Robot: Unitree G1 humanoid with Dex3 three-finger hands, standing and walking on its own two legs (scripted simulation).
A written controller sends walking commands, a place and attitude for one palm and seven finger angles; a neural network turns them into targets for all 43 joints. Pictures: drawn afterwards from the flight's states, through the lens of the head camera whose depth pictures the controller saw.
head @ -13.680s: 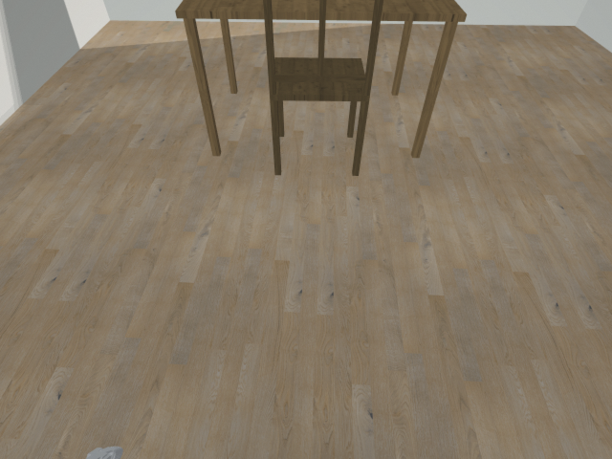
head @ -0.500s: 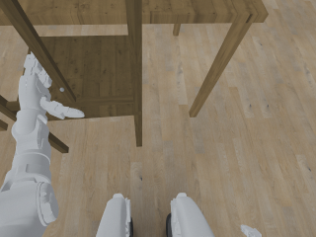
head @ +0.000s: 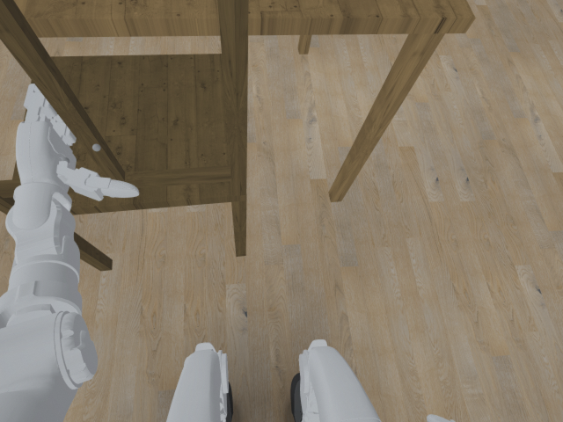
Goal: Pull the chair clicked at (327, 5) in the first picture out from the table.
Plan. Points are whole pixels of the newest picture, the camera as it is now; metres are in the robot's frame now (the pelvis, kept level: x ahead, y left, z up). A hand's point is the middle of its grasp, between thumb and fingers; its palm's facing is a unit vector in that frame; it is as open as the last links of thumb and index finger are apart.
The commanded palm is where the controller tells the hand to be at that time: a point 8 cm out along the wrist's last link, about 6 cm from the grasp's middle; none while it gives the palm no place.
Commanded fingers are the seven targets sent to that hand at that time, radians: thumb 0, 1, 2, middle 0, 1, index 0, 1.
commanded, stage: push the fingers through the gap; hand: left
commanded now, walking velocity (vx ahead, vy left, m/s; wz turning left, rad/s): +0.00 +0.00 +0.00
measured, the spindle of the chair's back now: (72, 112) +0.51 +0.25 +0.06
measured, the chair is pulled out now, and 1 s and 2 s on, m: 0.00 0.00 0.01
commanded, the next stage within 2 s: hook a spindle and tug to test in 0.08 s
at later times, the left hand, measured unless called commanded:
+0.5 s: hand (99, 145) +0.48 +0.23 +0.03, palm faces +0.10 -1.00 -0.02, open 15.8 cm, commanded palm +0.45 +0.26 +0.03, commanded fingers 0.00 -0.39 0.35 -0.36 -1.01 -0.36 -1.01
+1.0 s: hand (97, 143) +0.48 +0.23 +0.03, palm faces +0.12 -0.99 -0.02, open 6.8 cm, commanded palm +0.45 +0.25 +0.03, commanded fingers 0.00 0.90 0.90 -0.50 -1.45 -0.50 -1.45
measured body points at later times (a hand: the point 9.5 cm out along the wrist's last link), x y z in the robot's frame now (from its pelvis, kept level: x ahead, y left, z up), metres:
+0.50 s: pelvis +0.00 +0.00 +0.00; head +0.16 +0.03 +0.42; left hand +0.47 +0.28 +0.03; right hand +0.06 -0.26 -0.12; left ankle +0.03 +0.11 -0.61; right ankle +0.02 -0.13 -0.61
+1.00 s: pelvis +0.01 +0.00 +0.01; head +0.17 +0.03 +0.43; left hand +0.47 +0.28 +0.04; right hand +0.06 -0.26 -0.11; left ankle +0.03 +0.11 -0.61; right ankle +0.02 -0.13 -0.61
